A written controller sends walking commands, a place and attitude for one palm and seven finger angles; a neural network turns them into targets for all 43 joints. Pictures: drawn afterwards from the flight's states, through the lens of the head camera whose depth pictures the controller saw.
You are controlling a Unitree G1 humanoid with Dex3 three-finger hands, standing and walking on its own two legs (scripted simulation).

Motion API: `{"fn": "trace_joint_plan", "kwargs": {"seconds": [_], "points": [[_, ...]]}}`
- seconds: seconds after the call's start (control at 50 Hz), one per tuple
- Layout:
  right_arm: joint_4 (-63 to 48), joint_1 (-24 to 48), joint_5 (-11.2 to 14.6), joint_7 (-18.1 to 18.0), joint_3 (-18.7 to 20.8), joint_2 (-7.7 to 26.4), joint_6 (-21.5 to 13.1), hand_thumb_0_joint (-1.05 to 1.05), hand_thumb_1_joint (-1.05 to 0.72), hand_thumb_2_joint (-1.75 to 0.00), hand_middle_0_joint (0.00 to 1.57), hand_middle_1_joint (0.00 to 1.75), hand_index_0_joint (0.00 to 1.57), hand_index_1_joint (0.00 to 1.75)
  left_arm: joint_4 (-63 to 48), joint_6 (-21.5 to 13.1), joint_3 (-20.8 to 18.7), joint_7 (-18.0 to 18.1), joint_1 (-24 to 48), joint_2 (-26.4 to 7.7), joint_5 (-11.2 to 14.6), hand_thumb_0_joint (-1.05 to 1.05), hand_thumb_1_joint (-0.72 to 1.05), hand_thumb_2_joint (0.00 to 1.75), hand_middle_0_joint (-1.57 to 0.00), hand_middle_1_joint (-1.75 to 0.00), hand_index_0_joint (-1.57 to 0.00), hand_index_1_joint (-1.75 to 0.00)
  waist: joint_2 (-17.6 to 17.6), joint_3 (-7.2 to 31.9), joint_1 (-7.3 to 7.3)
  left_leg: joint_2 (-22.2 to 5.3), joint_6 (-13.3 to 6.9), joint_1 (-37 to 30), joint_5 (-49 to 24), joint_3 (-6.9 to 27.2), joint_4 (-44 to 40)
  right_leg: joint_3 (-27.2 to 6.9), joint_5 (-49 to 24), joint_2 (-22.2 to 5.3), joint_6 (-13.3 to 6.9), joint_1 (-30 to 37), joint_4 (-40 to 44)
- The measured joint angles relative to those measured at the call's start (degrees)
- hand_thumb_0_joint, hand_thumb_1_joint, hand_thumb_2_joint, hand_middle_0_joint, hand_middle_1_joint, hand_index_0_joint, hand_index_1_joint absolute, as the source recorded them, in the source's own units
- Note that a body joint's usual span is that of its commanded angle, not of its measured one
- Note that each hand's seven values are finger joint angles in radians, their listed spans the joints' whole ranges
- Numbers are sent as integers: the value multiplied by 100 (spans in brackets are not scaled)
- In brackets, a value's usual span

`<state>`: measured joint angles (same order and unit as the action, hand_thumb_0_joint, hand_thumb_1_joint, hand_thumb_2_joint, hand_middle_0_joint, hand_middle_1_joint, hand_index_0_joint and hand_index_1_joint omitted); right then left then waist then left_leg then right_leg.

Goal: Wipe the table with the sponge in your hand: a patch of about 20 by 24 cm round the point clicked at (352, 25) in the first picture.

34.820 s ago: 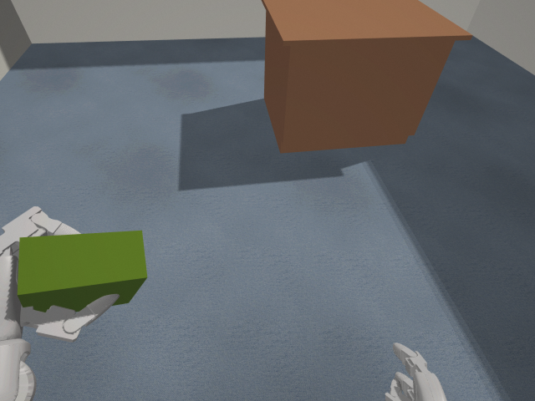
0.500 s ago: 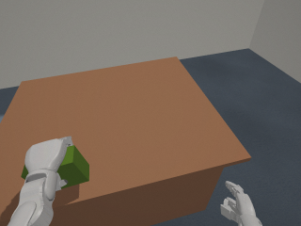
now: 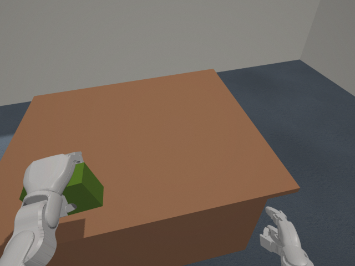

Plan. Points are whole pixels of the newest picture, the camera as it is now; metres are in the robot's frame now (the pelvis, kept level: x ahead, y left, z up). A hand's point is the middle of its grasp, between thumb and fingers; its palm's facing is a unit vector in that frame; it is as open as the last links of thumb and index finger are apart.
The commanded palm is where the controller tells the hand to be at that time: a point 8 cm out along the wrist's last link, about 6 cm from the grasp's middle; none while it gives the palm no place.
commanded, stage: lift the sponge slowly off the table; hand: left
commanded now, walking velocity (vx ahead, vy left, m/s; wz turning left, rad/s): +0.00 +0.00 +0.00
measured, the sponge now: (70, 195) +0.22 +0.30 +0.05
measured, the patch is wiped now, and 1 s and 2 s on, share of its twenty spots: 0.95 0.95 0.95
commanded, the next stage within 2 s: bring the sponge back beside the body in 0.30 s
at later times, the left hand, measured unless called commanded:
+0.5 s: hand (70, 178) +0.23 +0.29 +0.10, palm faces +0.05 -0.09 -1.00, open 9.3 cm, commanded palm +0.20 +0.29 +0.17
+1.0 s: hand (64, 182) +0.22 +0.29 +0.11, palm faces +0.09 -0.09 -0.99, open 9.3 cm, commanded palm +0.18 +0.28 +0.17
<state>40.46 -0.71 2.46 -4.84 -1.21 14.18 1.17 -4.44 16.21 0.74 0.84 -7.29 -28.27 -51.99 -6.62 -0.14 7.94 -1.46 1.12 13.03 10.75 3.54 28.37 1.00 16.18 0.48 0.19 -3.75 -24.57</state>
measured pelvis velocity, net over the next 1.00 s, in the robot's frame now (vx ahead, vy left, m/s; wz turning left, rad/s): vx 0.00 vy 0.00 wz -0.01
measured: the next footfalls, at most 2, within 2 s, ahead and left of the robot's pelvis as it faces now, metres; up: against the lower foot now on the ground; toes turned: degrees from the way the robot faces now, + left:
none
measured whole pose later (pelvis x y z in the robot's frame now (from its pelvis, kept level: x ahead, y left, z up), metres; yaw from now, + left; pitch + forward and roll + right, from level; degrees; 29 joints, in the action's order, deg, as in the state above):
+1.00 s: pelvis +0.00 +0.00 +0.00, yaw +0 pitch -5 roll -1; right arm 40.0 0.1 2.0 -4.5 -2.2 13.8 0.7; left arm -11.7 18.4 1.1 -0.8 -8.5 -29.0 -51.1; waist -6.9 -0.4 8.5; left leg -1.6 1.2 12.4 10.0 3.2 27.4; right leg 0.5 15.6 0.5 0.1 -3.6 -24.2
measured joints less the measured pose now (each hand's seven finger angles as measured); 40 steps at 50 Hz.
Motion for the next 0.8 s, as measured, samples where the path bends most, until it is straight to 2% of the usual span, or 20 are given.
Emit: {"fn": "trace_joint_plan", "kwargs": {"seconds": [0.22, 0.36, 0.52, 0.68, 0.8], "points": [[-1, 61, 4, 0, -74, -5, 21, 2, -91, -89, 20, 30, 20, 30, -131, 153, 29, -183, 192, -95, 27, -1, -45, 110, -80, -139, -81, -141, -16, -15, 26, 16, -10, -62, -73, -14, -97, -13, -55, -19, 9, 41, 59], [1, 84, 14, -12, -103, -7, -13, 2, -91, -89, 20, 30, 20, 30, -3, 216, 186, -283, 456, 3, -30, -1, -45, 110, -80, -139, -81, -141, -25, -25, 17, 34, -15, -42, -134, -8, -155, -6, -82, -36, 12, 0, 62], [-19, 34, -10, 22, -105, -23, 6, 2, -90, -89, 20, 30, 20, 30, -112, 181, 162, -219, 338, -3, -29, -1, -45, 110, -80, -139, -81, -141, -11, -27, -8, 2, 0, -46, -123, -43, -156, -46, -83, -9, -1, -20, 52], [-19, -38, -10, 36, -66, 64, 30, 2, -91, -89, 20, 30, 20, 30, -362, 297, -72, -253, -25, -147, 119, -1, -45, 110, -80, -139, -81, -141, -33, -9, -8, -8, 7, -24, -67, -17, -77, -25, -44, 7, -1, -11, 17], [-10, -25, -14, -58, -42, 95, -54, 2, -91, -89, 20, 30, 20, 30, -360, 152, -6, -354, -18, -134, 133, -1, -45, 110, -80, -139, -81, -141, -50, -70, 41, 1, 3, -22, -57, 25, -37, 15, -36, 5, -1, 18, 12]]}}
